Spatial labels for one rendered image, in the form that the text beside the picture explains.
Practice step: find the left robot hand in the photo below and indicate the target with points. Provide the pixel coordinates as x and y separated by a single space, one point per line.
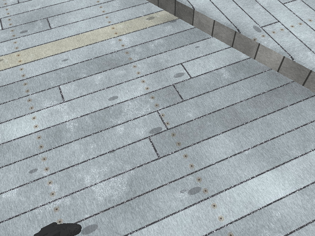
62 229

